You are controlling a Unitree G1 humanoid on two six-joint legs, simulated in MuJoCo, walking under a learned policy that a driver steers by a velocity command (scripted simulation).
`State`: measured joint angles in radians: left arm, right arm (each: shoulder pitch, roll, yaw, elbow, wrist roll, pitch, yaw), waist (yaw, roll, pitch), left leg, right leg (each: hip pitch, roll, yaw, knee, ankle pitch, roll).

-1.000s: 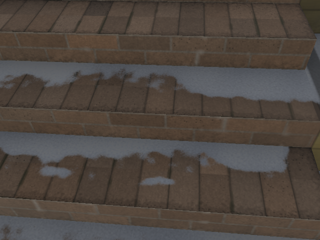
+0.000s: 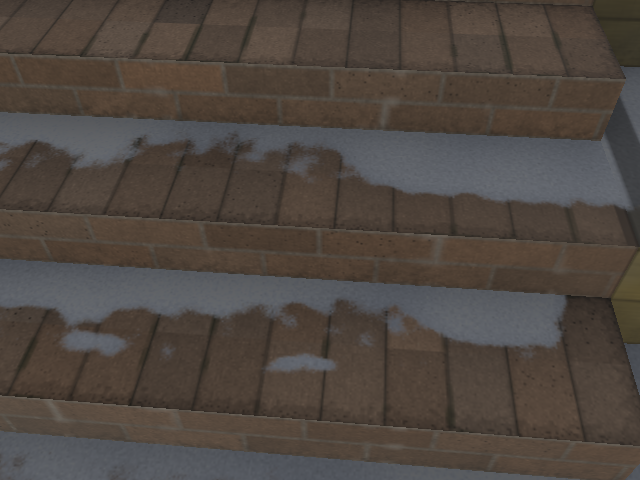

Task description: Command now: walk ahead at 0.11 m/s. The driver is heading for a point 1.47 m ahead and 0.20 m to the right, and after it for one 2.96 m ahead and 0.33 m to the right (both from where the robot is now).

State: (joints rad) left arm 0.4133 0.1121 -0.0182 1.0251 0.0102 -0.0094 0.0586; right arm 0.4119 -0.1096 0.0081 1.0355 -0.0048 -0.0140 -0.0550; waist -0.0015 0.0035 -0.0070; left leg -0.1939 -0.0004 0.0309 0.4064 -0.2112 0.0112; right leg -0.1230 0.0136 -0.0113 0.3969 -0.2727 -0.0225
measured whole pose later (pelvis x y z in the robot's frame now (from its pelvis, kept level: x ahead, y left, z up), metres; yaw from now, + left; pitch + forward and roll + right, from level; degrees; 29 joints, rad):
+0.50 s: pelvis +0.14 +0.03 +0.00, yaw +0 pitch +3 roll -1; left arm 0.13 0.12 0.00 0.78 0.00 -0.03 0.01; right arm 0.60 -0.14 0.00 1.13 -0.03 -0.09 0.00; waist -0.02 0.00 -0.05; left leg -0.05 -0.02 0.10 0.34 -0.34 0.06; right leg -1.10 -0.01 -0.06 2.14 -0.43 -0.18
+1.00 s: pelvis +0.42 +0.01 +0.15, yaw +1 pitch +4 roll +1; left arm 0.55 0.13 0.00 1.18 0.01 -0.13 -0.01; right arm -0.04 -0.03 0.06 0.61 -0.02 -0.05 -0.02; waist 0.02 0.00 -0.01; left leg -1.31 0.03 0.05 1.92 -0.28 0.16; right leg -0.14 0.04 -0.13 0.36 -0.28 -0.10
